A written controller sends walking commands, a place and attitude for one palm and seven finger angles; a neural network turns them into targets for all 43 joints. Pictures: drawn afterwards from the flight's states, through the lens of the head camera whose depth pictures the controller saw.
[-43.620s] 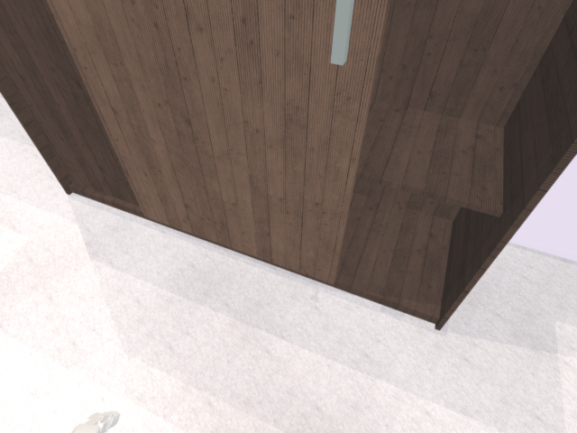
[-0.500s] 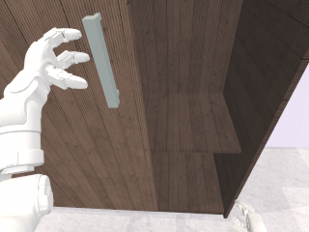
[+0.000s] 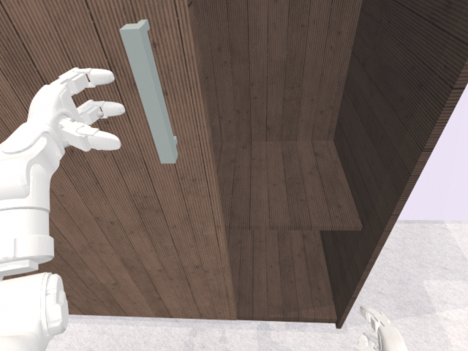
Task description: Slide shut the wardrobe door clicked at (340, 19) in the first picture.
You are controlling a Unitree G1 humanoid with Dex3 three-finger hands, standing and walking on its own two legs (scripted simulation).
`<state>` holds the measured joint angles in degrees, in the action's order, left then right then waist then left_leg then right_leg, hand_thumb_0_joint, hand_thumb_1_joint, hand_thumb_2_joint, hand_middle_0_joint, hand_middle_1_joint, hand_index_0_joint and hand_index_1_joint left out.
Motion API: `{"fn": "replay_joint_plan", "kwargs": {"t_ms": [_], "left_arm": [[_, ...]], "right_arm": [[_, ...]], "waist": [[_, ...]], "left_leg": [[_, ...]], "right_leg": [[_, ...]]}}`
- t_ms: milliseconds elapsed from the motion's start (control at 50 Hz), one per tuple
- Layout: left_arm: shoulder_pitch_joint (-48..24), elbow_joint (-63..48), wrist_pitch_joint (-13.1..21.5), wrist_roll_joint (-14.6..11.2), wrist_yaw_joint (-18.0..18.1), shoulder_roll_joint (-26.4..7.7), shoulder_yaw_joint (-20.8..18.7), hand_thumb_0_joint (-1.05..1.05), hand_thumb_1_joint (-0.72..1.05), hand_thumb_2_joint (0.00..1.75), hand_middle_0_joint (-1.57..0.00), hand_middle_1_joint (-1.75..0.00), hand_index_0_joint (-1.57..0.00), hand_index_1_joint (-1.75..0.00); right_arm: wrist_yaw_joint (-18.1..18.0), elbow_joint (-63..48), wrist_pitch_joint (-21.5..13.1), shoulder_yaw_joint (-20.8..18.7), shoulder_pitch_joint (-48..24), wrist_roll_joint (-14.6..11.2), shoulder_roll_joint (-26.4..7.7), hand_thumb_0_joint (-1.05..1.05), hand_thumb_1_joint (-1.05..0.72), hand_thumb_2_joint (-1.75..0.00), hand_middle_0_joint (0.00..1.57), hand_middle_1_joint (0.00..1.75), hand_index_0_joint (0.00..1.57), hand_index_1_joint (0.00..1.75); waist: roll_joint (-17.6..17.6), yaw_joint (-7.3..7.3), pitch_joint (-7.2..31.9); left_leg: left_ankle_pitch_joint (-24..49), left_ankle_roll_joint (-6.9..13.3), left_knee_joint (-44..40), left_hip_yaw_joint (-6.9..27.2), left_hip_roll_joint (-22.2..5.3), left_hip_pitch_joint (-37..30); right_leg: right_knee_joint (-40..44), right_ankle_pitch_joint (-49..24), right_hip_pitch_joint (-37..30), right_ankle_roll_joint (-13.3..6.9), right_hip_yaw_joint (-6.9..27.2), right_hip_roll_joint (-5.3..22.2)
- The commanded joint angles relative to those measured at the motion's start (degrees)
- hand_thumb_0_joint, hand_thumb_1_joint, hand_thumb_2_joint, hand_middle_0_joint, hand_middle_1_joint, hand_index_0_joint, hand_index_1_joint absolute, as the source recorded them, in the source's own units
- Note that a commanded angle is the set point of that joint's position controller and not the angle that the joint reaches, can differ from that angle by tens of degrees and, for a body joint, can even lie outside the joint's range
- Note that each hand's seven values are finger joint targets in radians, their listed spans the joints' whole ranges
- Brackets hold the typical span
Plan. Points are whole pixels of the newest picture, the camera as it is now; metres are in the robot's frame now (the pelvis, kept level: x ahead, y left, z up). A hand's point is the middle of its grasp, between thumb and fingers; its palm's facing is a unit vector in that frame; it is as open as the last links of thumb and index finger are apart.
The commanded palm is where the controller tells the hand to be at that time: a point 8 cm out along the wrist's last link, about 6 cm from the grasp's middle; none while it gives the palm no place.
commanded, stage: move the hooked fingers beside the handle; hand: left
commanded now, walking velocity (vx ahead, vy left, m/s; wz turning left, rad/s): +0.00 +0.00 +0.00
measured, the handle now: (157, 97) +0.43 +0.13 +0.27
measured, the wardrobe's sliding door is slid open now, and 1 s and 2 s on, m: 0.40 0.40 0.40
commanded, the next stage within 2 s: feel for the door with the fingertips in 0.14 s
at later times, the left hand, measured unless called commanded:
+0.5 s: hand (119, 132) +0.37 +0.18 +0.25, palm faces -0.03 -1.00 -0.06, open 14.0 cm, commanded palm +0.34 +0.23 +0.27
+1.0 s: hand (130, 121) +0.37 +0.16 +0.26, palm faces -0.01 -1.00 -0.04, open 14.0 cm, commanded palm +0.36 +0.22 +0.27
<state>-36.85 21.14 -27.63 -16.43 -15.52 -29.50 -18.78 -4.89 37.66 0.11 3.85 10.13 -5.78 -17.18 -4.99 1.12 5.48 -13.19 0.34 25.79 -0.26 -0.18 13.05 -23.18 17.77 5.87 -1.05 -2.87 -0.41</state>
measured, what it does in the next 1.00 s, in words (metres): stands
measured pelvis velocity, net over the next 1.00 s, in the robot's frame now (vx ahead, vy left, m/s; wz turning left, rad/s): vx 0.00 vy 0.00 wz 0.00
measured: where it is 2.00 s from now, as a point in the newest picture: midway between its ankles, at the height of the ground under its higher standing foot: outside the picture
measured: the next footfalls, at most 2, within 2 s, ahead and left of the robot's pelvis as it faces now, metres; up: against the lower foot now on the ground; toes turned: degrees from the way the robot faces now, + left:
none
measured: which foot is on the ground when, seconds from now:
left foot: down 0.00-1.00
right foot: down 0.00-1.00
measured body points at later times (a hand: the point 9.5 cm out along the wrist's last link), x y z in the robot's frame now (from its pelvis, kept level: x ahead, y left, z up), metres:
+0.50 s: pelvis +0.00 +0.00 +0.00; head -0.02 -0.03 +0.45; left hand +0.37 +0.24 +0.25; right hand +0.19 -0.23 -0.09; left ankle +0.00 +0.12 -0.74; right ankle -0.06 -0.10 -0.74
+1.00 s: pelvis +0.00 +0.00 +0.00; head -0.02 -0.03 +0.45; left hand +0.37 +0.21 +0.27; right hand +0.18 -0.24 -0.09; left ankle +0.00 +0.12 -0.74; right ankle -0.06 -0.10 -0.74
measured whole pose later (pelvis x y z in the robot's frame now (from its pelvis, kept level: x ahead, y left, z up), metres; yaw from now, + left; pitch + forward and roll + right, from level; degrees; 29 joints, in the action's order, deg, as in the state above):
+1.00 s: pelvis +0.00 +0.00 +0.00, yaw +0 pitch -1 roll +0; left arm -33.2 6.8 -26.6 -14.7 -7.9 -20.2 -14.4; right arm -4.3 38.2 0.0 3.9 8.4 -4.3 -15.6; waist -3.2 -0.1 2.6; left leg -12.3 0.2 24.1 -0.2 0.0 10.9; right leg -22.4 17.4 4.1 -1.3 -2.9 -0.2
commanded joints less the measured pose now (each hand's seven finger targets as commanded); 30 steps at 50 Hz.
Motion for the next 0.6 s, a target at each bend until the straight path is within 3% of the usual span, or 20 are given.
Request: {"fn": "replay_joint_plan", "kwargs": {"t_ms": [0,40,60,80,140,160,200,220,240,260,280,320,400,420,440,460,480,520,580], "left_arm": [[-16.9,-12.8,5.4,1.2,0.3,-8.2,-0.5,0.0,-0.5,0.3,-0.3,-1.2,-0.3,-1.2],[-26.4,-25.1,9.8,0.9,1.0,-9.0,-0.4,0.0,-0.5,0.3,-0.3,-1.2,-0.3,-1.2],[-28.3,-30.1,11.7,0.4,1.6,-8.7,0.3,0.0,-0.5,0.3,-0.3,-1.2,-0.3,-1.2],[-30.3,-34.4,13.1,0.3,2.2,-10.3,-1.6,0.0,-0.5,0.3,-0.3,-1.2,-0.3,-1.2],[-29.5,-39.0,14.8,0.2,4.1,-11.2,-4.7,0.0,-0.5,0.3,-0.3,-1.2,-0.3,-1.2],[-26.8,-35.3,13.8,0.5,4.9,-13.0,-6.1,0.0,-0.5,0.3,-0.3,-1.2,-0.3,-1.2],[-22.1,-27.2,10.2,0.8,5.6,-12.5,-7.7,0.0,-0.5,0.3,-0.3,-1.2,-0.3,-1.2],[-18.5,-21.4,7.5,0.8,5.5,-12.2,-7.8,0.0,-0.5,0.3,-0.3,-1.2,-0.3,-1.2],[-16.9,-17.1,4.8,0.8,5.2,-10.3,-6.0,0.0,-0.5,0.3,-0.3,-1.2,-0.3,-1.2],[-13.8,-13.0,2.7,0.8,4.8,-8.5,-4.3,0.0,-0.5,0.3,-0.3,-1.2,-0.3,-1.2],[-12.6,-12.1,1.0,0.6,4.3,-6.5,-2.5,0.0,-0.5,0.3,-0.3,-1.2,-0.3,-1.2],[-9.3,-12.3,-1.2,0.3,3.2,-5.9,-1.9,0.0,-0.5,0.3,-0.3,-1.2,-0.3,-1.2],[-10.1,-19.2,0.1,0.0,2.8,-1.9,1.1,0.0,-0.5,0.3,-0.3,-1.2,-0.3,-1.2],[-13.3,-22.0,0.9,-0.1,3.1,-2.7,0.9,0.0,-0.5,0.3,-0.3,-1.2,-0.3,-1.2],[-18.0,-26.4,2.1,-0.1,3.4,-3.1,1.2,0.0,-0.5,0.3,-0.3,-1.2,-0.3,-1.2],[-21.9,-30.0,3.7,-0.5,4.2,-2.2,2.6,0.0,-0.5,0.3,-0.3,-1.2,-0.3,-1.2],[-25.9,-35.0,5.3,0.0,5.2,-5.3,0.0,0.0,-0.5,0.3,-0.3,-1.2,-0.3,-1.2],[-28.0,-41.6,8.2,0.5,7.0,-6.4,-1.5,0.0,-0.5,0.3,-0.3,-1.2,-0.3,-1.2],[-25.9,-42.8,10.0,1.1,9.5,-5.7,-1.9,0.0,-0.5,0.3,-0.3,-1.2,-0.3,-1.2]], "right_arm": [[0.1,-10.1,-3.7,-3.5,-7.1,0.2,-6.5,0.0,-0.9,-0.9,0.2,0.3,0.2,0.3],[-0.1,-10.9,-4.7,-3.6,-7.9,0.3,-6.0,0.0,-0.9,-0.9,0.2,0.3,0.2,0.3],[-0.1,-10.9,-5.2,-3.3,-8.5,0.2,-5.5,0.0,-0.9,-0.9,0.2,0.3,0.2,0.3],[-0.1,-10.9,-5.8,-3.4,-8.6,0.5,-5.6,0.0,-0.9,-0.9,0.2,0.3,0.2,0.3],[-0.2,-9.5,-7.0,-3.3,-8.6,1.3,-5.3,0.0,-0.9,-0.9,0.2,0.3,0.2,0.3],[-0.3,-8.3,-6.6,-3.2,-8.6,1.5,-5.4,0.0,-0.9,-0.9,0.2,0.3,0.2,0.3],[-0.4,-7.6,-5.8,-3.2,-8.8,1.7,-5.5,0.0,-0.9,-0.9,0.2,0.3,0.2,0.3],[-0.5,-7.3,-4.9,-2.9,-9.1,1.5,-5.7,0.0,-0.9,-0.9,0.2,0.3,0.2,0.3],[-0.5,-7.3,-4.0,-2.7,-9.2,1.2,-5.8,0.0,-0.9,-0.9,0.2,0.3,0.2,0.3],[-0.3,-7.0,-3.3,-2.7,-9.3,0.9,-5.7,0.0,-0.9,-0.9,0.2,0.3,0.2,0.3],[-0.2,-7.8,-3.0,-2.5,-9.5,0.7,-5.9,0.0,-0.9,-0.9,0.2,0.3,0.2,0.3],[0.1,-9.3,-2.6,-2.5,-10.1,0.4,-6.2,0.0,-0.9,-0.9,0.2,0.3,0.2,0.3],[0.8,-10.7,-2.8,-2.8,-10.6,0.4,-5.5,0.0,-0.9,-0.9,0.2,0.3,0.2,0.3],[0.7,-10.7,-3.0,-2.8,-10.9,0.3,-5.6,0.0,-0.9,-0.9,0.2,0.3,0.2,0.3],[0.5,-11.0,-3.4,-2.9,-11.6,0.4,-5.5,0.0,-0.9,-0.9,0.2,0.3,0.2,0.3],[0.4,-10.7,-3.7,-2.7,-11.9,0.4,-5.1,0.0,-0.9,-0.9,0.2,0.3,0.2,0.3],[0.3,-10.7,-4.4,-3.0,-11.6,0.7,-5.3,0.0,-0.9,-0.9,0.2,0.3,0.2,0.3],[0.2,-10.3,-5.2,-2.9,-11.5,1.3,-4.8,0.0,-0.9,-0.9,0.2,0.3,0.2,0.3],[0.4,-8.7,-5.4,-2.7,-11.4,1.9,-4.3,0.0,-0.9,-0.9,0.2,0.3,0.2,0.3]], "waist": [[8.4,-0.06,6.9],[4.6,0.61,12.9],[2.4,0.94,13.6],[0.5,0.72,16.9],[-5.6,-0.19,21.9],[-5.2,-0.79,20.4],[-0.8,-1.52,16.5],[1.0,-1.92,12.5],[4.1,-1.84,10.0],[4.6,-2.2,7.1],[7.0,-1.89,6.1],[9.4,-2.26,6.4],[9.7,-1.56,7.7],[9.9,-1.22,7.9],[8.2,-0.91,9.8],[6.8,-0.27,9.2],[4.8,-0.49,13.0],[0.6,-0.88,18.0],[-3.2,-1.3,20.4]], "left_leg": [[13.4,3.3,0.0,1.3,0.3,-9.0],[17.0,3.4,0.4,1.5,0.7,-14.3],[17.8,3.4,0.5,2.0,0.5,-16.0],[19.0,3.3,0.5,2.3,0.6,-18.7],[24.8,2.7,0.9,2.9,0.5,-24.3],[23.6,2.5,0.9,2.6,0.4,-22.1],[21.0,2.4,-0.3,2.1,0.4,-17.4],[19.1,2.4,-0.7,1.5,0.5,-13.8],[16.6,2.3,-1.2,1.2,0.5,-11.2],[15.3,2.4,-1.2,0.9,0.6,-9.3],[14.3,2.5,-1.4,1.0,0.4,-8.5],[15.1,2.7,-1.1,1.2,0.4,-7.9],[17.1,3.0,-0.2,1.1,0.3,-9.8],[17.2,3.1,-0.1,1.3,0.3,-10.4],[17.1,3.1,-0.1,1.4,0.5,-12.0],[16.6,3.2,-0.1,1.7,0.4,-12.9],[18.0,3.3,0.0,2.0,0.6,-15.6],[22.2,3.0,0.4,2.3,0.6,-19.7],[24.8,2.3,0.6,2.5,0.3,-21.4]], "right_leg": [[3.2,-21.1,6.1,0.7,0.5,0.1],[2.7,-23.2,4.8,0.4,0.7,-0.1],[2.7,-23.0,4.4,0.1,0.8,-0.1],[2.6,-23.1,4.0,0.0,0.8,-0.3],[1.5,-25.8,3.1,-0.5,0.5,-0.3],[1.9,-25.3,1.8,-0.6,0.6,-0.3],[2.1,-25.6,0.0,-0.4,0.3,-0.4],[2.2,-25.3,-0.1,-0.4,0.2,-0.3],[2.5,-23.7,0.3,-0.1,-0.1,-0.4],[2.8,-22.6,1.1,-0.2,-0.2,-0.4],[2.9,-22.1,1.8,0.2,-0.4,-0.3],[2.6,-23.4,2.0,0.4,-0.4,-0.3],[2.4,-25.2,3.6,0.7,-0.3,-0.2],[2.4,-25.1,4.0,0.7,-0.2,-0.2],[2.5,-24.2,4.1,0.6,0.2,-0.2],[2.8,-22.8,4.4,0.4,0.2,-0.2],[2.7,-23.2,3.9,0.2,0.6,-0.2],[1.4,-25.2,2.4,-0.3,0.7,-0.2],[0.7,-26.7,0.6,-0.8,0.6,0.0]]}}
